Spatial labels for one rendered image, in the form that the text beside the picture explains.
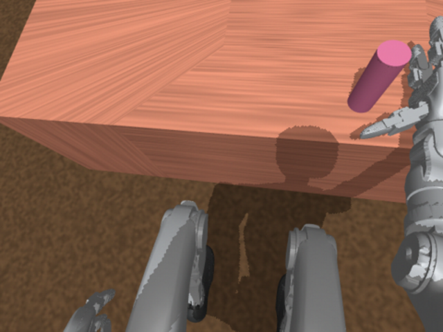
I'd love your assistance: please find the right robot arm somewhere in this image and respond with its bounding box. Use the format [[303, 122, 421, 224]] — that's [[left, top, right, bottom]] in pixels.
[[391, 120, 443, 332]]

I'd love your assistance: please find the left robot hand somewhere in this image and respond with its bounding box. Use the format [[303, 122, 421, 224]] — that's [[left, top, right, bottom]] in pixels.
[[63, 289, 116, 332]]

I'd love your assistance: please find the can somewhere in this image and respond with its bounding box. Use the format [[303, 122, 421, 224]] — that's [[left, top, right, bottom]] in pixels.
[[347, 40, 412, 113]]

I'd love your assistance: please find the left robot foot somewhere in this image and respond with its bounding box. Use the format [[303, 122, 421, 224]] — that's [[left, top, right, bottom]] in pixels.
[[187, 245, 215, 322]]

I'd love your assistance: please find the right robot hand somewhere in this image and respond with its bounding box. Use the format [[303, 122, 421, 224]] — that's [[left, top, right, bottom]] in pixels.
[[360, 16, 443, 139]]

